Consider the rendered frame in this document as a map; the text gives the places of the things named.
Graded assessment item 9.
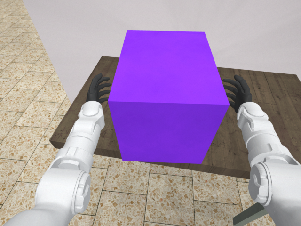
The table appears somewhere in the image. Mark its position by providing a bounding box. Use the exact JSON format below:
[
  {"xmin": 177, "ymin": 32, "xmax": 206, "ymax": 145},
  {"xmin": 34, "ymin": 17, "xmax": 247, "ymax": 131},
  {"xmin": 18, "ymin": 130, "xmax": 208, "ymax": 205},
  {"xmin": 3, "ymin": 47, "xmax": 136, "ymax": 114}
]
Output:
[{"xmin": 49, "ymin": 56, "xmax": 301, "ymax": 226}]

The robot left forearm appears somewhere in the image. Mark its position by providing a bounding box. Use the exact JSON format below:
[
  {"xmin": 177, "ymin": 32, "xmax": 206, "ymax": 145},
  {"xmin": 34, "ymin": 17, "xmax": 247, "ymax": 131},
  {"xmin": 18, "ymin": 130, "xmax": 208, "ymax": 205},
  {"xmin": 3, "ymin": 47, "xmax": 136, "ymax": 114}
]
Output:
[{"xmin": 35, "ymin": 101, "xmax": 105, "ymax": 204}]

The robot left upper arm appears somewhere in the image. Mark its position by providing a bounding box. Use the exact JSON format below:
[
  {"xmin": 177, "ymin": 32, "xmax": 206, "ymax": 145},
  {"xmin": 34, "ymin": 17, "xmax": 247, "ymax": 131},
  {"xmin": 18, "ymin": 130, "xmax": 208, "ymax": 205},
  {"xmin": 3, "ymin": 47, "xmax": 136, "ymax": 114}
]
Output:
[{"xmin": 3, "ymin": 168, "xmax": 91, "ymax": 226}]

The robot right upper arm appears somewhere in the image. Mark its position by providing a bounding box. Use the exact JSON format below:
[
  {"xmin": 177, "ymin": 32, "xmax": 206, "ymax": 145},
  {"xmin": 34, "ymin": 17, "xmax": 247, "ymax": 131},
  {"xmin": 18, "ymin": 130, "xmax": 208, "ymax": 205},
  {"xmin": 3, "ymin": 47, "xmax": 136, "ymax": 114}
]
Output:
[{"xmin": 248, "ymin": 162, "xmax": 301, "ymax": 226}]

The carton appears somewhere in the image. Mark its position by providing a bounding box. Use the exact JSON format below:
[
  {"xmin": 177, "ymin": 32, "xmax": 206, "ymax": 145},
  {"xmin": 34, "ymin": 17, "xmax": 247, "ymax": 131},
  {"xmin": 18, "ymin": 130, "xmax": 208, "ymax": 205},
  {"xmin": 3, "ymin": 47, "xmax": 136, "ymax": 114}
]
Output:
[{"xmin": 108, "ymin": 30, "xmax": 230, "ymax": 164}]

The left robot hand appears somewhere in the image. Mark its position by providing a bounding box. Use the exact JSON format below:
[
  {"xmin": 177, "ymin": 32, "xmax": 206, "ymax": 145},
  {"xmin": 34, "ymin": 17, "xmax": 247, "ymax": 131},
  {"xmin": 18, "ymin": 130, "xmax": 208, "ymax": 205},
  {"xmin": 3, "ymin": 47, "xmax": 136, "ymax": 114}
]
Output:
[{"xmin": 86, "ymin": 73, "xmax": 111, "ymax": 104}]

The robot right forearm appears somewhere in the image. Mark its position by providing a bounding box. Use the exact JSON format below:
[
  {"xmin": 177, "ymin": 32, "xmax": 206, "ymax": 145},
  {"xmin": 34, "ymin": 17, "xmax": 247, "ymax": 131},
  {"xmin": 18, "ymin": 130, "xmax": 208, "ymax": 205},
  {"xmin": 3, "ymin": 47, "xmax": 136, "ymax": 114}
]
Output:
[{"xmin": 237, "ymin": 102, "xmax": 301, "ymax": 168}]

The right robot hand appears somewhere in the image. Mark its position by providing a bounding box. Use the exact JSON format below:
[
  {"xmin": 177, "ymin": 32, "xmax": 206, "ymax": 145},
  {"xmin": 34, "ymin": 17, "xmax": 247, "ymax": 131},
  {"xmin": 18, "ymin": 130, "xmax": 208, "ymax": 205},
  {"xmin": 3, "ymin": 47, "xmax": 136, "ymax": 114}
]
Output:
[{"xmin": 222, "ymin": 75, "xmax": 252, "ymax": 113}]

